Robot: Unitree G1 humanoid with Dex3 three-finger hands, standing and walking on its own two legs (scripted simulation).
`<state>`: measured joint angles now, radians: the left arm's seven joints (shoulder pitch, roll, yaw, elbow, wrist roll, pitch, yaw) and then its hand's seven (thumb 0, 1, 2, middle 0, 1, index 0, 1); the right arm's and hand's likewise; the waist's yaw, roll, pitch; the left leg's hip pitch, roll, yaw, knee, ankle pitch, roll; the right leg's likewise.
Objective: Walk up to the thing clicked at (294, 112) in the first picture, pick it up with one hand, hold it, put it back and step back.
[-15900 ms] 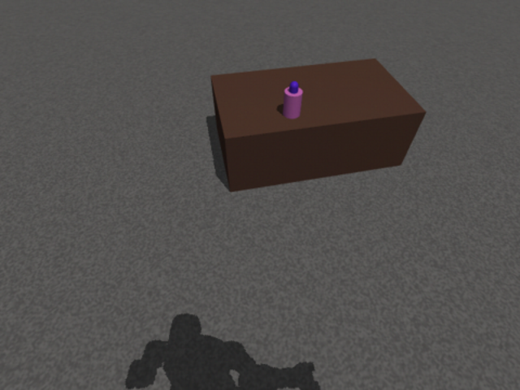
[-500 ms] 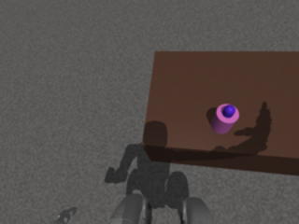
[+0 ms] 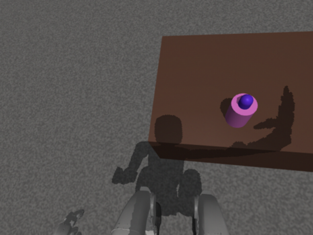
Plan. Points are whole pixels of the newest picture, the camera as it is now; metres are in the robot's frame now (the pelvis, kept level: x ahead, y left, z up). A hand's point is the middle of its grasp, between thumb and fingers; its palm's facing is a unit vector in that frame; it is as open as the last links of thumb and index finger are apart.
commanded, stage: approach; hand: right
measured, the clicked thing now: (241, 108) +0.51 -0.23 -0.21
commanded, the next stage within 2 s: close in in 0.34 s
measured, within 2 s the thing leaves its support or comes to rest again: neither
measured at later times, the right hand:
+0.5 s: hand (270, 119) +0.46 -0.32 -0.21, palm faces +0.19 +0.98 +0.00, open 17.6 cm
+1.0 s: hand (246, 112) +0.49 -0.25 -0.21, palm faces +0.21 +0.98 -0.02, open 17.5 cm
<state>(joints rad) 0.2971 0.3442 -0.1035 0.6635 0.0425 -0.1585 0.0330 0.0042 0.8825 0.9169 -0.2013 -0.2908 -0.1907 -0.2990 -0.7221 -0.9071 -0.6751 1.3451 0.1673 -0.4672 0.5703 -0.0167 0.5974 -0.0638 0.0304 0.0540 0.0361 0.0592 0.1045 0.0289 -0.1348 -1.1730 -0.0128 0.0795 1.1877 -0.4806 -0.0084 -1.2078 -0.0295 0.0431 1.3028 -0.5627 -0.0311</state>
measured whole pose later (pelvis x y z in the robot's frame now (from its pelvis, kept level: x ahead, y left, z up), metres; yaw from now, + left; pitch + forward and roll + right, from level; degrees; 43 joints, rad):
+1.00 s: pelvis -0.06 +0.02 -0.24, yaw +3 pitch +37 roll +6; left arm 0.25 0.31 -0.09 0.61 0.05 0.00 -0.03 0.00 0.89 0.91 -0.20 -0.30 -0.20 -0.30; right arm -0.98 -0.68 -0.59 1.13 0.05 -0.40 0.21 -0.02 0.53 -0.05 0.04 0.04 0.04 0.05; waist 0.20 -0.04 -0.15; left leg -2.06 0.02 0.10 2.04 -0.63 0.01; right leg -2.08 -0.02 0.07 2.14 -0.70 -0.03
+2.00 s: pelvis -0.06 +0.02 -0.24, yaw +1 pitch +37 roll +6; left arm 0.23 0.30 -0.08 0.61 0.06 0.05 -0.04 0.00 0.89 0.91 -0.21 -0.29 -0.20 -0.30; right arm -0.99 -0.61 -0.53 1.09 0.04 -0.43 0.12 -0.01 0.39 -0.68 0.71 0.73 0.72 0.75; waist 0.20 -0.03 -0.13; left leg -2.07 0.03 0.09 2.06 -0.64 0.01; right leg -2.09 0.00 0.06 2.14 -0.70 -0.02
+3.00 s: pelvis -0.04 +0.02 -0.16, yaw +1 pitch +37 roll +4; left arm 0.22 0.28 -0.04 0.63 0.04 0.01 -0.01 0.00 0.88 0.92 -0.21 -0.29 -0.20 -0.30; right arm -0.88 -0.52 -0.52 1.03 0.05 -0.39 0.09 -0.02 0.59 -1.13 0.63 1.00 0.64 1.02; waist 0.18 -0.04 -0.16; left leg -1.82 0.01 0.07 1.81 -0.63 0.01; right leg -1.82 -0.02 0.04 1.88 -0.70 -0.02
